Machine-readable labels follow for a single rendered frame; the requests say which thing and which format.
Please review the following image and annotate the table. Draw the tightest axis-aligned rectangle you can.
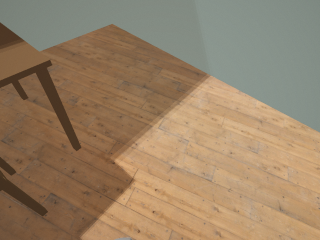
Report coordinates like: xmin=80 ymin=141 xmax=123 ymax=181
xmin=0 ymin=23 xmax=82 ymax=151

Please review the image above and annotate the chair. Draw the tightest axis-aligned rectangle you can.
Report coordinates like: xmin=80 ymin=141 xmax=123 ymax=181
xmin=0 ymin=157 xmax=48 ymax=216

